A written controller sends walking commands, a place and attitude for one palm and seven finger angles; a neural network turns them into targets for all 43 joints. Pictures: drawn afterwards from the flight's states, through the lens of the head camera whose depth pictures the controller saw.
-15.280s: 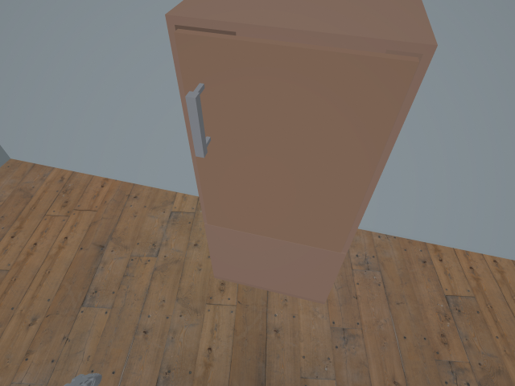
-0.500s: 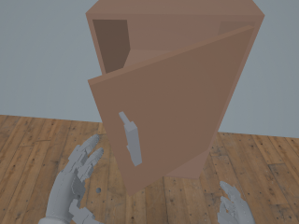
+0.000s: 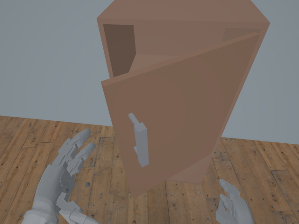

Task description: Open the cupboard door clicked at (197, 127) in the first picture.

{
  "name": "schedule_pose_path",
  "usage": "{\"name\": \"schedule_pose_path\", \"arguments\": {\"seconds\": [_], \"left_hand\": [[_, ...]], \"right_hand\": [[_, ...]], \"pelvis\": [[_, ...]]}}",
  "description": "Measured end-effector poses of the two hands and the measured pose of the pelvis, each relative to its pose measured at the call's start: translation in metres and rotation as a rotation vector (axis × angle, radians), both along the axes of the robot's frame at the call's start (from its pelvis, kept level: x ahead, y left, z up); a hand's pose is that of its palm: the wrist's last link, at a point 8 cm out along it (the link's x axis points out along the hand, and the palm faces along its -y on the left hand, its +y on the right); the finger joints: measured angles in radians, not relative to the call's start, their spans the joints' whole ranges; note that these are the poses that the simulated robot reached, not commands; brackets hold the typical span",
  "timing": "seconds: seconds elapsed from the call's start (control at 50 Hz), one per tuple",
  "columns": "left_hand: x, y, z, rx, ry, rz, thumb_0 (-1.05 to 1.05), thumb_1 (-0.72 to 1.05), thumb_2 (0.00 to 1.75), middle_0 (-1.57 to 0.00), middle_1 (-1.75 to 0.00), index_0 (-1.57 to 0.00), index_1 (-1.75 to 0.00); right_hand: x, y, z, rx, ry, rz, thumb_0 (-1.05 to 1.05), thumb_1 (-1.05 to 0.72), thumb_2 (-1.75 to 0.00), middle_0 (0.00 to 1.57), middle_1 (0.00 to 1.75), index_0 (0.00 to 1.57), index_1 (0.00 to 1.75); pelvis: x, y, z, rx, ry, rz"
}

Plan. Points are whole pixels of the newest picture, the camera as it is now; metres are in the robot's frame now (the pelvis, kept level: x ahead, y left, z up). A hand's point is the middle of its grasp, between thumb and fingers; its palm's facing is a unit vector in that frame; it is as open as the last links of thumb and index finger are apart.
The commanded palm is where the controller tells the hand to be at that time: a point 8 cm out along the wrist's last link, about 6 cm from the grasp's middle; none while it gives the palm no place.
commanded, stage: draw the hand back to the body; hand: left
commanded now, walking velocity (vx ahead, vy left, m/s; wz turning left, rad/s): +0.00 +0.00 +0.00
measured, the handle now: (138, 141) +0.29 +0.06 +0.11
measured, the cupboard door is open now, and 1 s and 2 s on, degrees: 38 38 38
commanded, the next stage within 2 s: step back with the hand held close in 1.26 s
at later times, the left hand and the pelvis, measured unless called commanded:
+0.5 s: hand (51, 169) +0.19 +0.22 +0.15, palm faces +0.27 -0.90 -0.35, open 13.6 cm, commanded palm +0.14 +0.26 +0.17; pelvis +0.01 +0.01 +0.03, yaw -1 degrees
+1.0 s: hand (25, 147) +0.21 +0.26 +0.19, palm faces +0.43 -0.81 -0.40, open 8.0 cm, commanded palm +0.16 +0.30 +0.20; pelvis +0.01 +0.01 +0.03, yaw -2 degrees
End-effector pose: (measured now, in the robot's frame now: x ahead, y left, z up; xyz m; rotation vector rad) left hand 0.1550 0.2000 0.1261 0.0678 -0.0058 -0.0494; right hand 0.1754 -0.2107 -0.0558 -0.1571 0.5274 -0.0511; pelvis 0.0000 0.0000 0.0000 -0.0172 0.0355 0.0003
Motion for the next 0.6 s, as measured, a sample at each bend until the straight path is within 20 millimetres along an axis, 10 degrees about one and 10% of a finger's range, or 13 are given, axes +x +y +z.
{"name": "schedule_pose_path", "arguments": {"seconds": [0.26, 0.6], "left_hand": [[0.000, 0.031, 0.023, 0.143, -0.020, 0.107, -0.01, -0.42, 0.34, -0.16, -0.30, -0.16, -0.30], [0.002, 0.068, 0.051, 0.333, -0.052, 0.362, 0.00, 0.11, 0.56, -0.18, -0.30, -0.18, -0.30]], "right_hand": [[0.007, 0.005, 0.013, -0.037, -0.022, 0.011, 0.02, -0.90, -0.89, 0.20, 0.30, 0.21, 0.30], [0.009, 0.011, 0.010, -0.049, 0.106, 0.014, 0.02, -0.90, -0.89, 0.20, 0.30, 0.21, 0.30]], "pelvis": [[-0.001, 0.003, 0.011, -0.005, -0.046, 0.000], [0.010, 0.010, 0.030, 0.008, -0.103, -0.015]]}}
